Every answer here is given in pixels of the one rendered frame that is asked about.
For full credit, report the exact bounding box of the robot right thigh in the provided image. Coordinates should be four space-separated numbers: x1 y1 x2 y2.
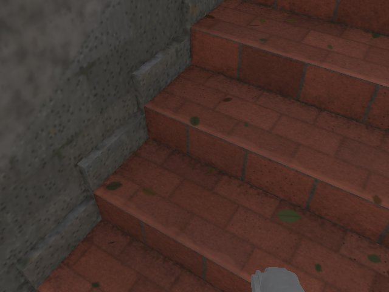
251 268 305 292

